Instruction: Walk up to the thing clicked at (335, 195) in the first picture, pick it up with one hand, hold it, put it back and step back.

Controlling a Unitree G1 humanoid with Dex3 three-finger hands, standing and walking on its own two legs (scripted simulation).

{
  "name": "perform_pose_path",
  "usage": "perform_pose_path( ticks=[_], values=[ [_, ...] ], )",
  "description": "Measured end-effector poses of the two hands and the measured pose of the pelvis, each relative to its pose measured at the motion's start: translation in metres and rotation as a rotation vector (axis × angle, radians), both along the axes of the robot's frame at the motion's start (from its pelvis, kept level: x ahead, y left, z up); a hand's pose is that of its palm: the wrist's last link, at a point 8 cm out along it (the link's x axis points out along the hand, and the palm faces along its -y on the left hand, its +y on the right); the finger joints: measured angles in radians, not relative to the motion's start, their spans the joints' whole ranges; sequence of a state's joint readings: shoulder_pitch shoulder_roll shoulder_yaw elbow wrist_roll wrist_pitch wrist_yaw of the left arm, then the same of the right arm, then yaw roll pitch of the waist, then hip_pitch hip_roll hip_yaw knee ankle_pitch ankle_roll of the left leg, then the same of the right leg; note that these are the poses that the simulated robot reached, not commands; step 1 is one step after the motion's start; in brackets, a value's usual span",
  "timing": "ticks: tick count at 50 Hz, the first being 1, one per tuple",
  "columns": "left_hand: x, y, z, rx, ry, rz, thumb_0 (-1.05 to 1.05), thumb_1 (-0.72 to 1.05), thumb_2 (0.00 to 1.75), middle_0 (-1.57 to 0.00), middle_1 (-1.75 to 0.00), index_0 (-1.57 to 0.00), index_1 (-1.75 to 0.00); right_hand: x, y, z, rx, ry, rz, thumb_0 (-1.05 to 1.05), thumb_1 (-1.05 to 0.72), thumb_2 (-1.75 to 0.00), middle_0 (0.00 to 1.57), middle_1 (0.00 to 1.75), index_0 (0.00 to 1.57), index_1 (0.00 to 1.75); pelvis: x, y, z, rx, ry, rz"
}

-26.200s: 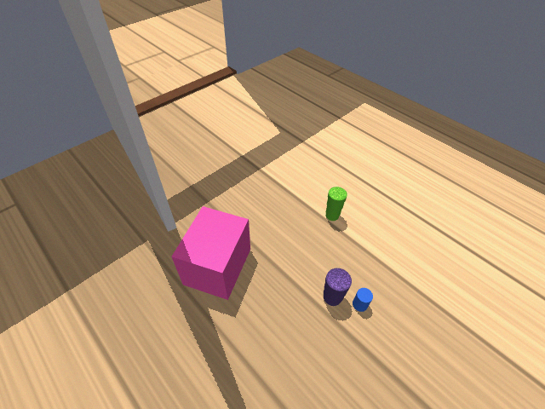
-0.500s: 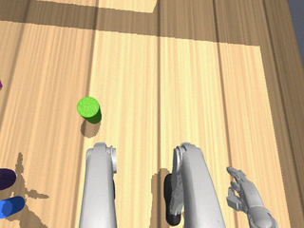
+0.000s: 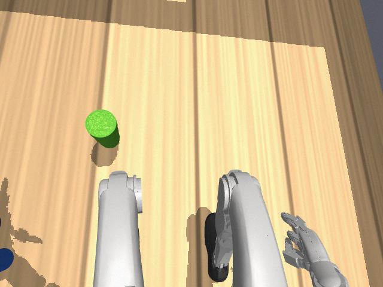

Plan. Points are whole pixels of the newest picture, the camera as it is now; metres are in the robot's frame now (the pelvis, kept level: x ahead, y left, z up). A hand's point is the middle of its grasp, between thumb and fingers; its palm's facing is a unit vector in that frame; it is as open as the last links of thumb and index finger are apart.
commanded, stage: go down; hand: left
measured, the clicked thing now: (105, 132) +0.47 +0.23 -0.32
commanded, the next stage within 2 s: approach in 0.54 s
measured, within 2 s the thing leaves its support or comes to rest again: neither
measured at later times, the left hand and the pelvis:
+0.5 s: hand out of the picture +0.38 +0.42 -0.01, palm faces +0.21 -0.97 -0.08, open 17.6 cm; pelvis +0.00 +0.00 -0.02, yaw +0 degrees
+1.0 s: hand out of the picture +0.39 +0.40 -0.11, palm faces +0.21 -0.98 +0.00, open 17.7 cm; pelvis -0.01 +0.00 -0.07, yaw -3 degrees
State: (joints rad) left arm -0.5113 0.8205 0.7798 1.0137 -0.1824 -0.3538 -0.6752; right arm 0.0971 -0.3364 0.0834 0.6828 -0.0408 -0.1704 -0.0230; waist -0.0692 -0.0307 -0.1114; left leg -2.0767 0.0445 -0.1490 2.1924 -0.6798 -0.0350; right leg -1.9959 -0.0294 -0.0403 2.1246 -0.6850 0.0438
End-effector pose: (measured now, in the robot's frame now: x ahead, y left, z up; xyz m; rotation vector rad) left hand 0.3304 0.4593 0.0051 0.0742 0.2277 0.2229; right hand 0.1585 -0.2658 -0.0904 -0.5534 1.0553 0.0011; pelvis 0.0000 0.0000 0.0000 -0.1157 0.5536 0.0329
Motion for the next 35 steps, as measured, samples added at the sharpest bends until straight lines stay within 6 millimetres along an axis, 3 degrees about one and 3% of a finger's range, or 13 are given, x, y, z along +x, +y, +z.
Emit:
perform_pose_path(
  ticks=[35],
  values=[
    [0.018,0.013,-0.015,-0.010,-0.077,-0.005,-0.02,-0.56,0.06,-0.03,-0.08,-0.04,-0.07,-0.010,-0.005,-0.026,-0.023,0.043,0.017,0.01,-0.90,-0.90,0.20,0.30,0.21,0.30,-0.001,0.001,-0.030,-0.008,-0.014,-0.005]
  ],
)
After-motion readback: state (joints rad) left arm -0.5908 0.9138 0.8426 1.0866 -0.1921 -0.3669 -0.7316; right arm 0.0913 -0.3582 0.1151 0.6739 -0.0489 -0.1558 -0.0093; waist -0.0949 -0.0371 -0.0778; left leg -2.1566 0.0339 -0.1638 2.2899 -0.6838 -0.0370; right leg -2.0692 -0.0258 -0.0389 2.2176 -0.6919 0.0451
